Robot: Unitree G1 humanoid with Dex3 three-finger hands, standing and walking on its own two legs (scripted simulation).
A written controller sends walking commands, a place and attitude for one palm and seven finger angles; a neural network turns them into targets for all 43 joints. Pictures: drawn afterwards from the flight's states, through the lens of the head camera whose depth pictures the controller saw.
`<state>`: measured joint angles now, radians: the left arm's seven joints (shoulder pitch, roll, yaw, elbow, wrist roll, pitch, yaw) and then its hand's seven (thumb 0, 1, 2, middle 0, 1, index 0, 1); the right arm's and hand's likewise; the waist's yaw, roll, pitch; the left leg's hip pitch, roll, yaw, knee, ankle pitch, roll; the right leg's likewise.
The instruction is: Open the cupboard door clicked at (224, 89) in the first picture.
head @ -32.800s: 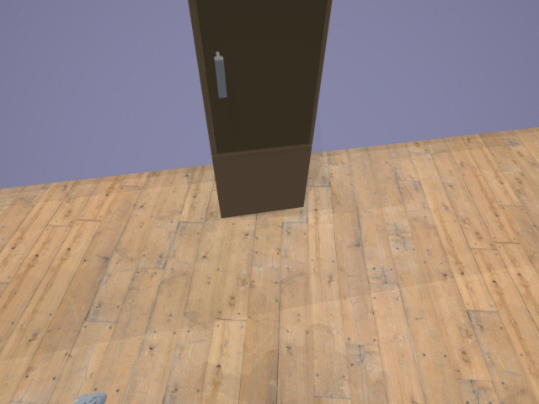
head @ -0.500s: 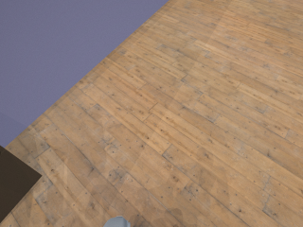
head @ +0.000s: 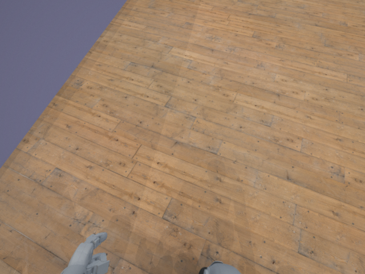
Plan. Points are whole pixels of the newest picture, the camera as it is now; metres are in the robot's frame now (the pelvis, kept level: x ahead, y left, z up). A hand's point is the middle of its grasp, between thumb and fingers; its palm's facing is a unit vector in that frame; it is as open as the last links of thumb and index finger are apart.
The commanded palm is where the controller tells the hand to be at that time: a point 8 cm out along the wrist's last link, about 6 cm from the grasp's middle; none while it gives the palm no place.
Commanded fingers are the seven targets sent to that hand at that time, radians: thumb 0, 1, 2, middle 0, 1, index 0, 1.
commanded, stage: walk to a spot facing it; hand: left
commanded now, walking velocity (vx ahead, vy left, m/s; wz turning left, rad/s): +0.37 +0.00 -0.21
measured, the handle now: out of the picture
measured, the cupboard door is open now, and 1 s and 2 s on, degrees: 42 42 42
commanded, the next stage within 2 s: turn to face it in 0.64 s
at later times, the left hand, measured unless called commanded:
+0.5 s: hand (113, 231) +0.24 +0.19 -0.16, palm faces -0.05 -0.98 -0.18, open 7.3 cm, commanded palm none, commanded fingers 0.00 0.90 0.90 -0.20 -0.30 -0.20 -0.30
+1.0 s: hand (149, 152) +0.50 +0.12 -0.17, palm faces +0.00 -0.99 -0.16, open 7.2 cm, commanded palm none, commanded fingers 0.00 0.90 0.90 -0.20 -0.30 -0.20 -0.30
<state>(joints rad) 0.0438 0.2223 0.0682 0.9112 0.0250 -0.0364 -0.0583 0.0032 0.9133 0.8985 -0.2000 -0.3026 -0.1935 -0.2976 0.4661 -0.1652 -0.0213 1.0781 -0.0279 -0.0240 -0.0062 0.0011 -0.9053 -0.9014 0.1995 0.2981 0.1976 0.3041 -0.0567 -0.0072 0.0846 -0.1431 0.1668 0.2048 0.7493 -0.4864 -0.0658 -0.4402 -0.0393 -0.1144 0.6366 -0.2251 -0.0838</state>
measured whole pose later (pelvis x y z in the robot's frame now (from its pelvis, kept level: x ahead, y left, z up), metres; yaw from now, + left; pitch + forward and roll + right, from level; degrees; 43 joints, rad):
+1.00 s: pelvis +0.44 -0.06 +0.01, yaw -2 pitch +0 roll -2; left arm 0.22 0.18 0.06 1.04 0.01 -0.03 0.01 0.00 0.94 0.90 -0.20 -0.30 -0.20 -0.30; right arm 0.25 -0.16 -0.04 1.04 -0.03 -0.01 0.00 0.00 -0.92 -0.90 0.20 0.30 0.19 0.30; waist -0.02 -0.02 0.05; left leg -0.40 0.07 0.13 0.60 -0.16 -0.01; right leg -0.17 -0.06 -0.22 0.55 -0.37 0.01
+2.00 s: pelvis +0.54 -0.16 +0.01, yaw +34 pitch +2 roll +1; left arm 0.17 0.25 0.07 0.85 0.01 0.03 0.00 0.00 0.91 0.90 -0.20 -0.30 -0.20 -0.30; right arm 0.16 -0.23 -0.06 0.90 -0.03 0.07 0.01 0.00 -0.90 -0.90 0.20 0.30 0.20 0.30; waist -0.01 0.02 0.08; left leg -0.38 -0.01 -0.08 0.61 -0.26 -0.03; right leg -0.33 -0.05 -0.03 0.61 -0.37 0.04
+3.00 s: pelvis +0.58 -0.18 +0.01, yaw +72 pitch +1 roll +1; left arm 0.20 0.25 0.07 0.92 0.01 0.06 0.01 0.00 0.91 0.90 -0.21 -0.30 -0.20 -0.30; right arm 0.11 -0.22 -0.05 0.88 -0.03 0.04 0.01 0.00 -0.91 -0.90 0.20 0.30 0.20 0.30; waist 0.00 -0.06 0.10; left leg -0.34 -0.01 0.03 0.63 -0.31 0.02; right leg -0.43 -0.11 -0.09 1.02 -0.53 0.06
